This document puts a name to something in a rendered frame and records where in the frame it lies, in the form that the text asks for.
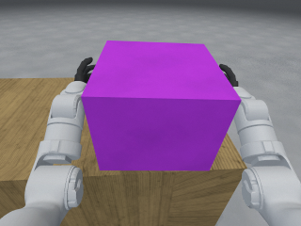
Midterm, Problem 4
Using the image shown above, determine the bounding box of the right robot hand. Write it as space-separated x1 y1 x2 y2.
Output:
219 64 239 87

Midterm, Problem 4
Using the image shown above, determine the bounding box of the carton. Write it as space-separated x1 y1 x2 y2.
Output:
81 40 242 171

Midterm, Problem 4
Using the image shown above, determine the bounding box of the robot left forearm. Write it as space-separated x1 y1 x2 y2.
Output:
24 81 87 204

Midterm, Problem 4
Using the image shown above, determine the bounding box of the left robot upper arm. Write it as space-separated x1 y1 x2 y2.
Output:
0 165 84 226

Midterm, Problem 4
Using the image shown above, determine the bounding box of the right robot upper arm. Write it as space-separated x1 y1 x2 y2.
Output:
242 166 301 226

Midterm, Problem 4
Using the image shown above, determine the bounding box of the robot right forearm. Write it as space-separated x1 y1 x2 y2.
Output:
233 87 301 187

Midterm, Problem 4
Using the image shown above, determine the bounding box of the left robot hand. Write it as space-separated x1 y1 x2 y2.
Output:
74 57 96 84

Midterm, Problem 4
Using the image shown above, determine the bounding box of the pedestal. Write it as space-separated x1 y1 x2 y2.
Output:
0 77 247 226

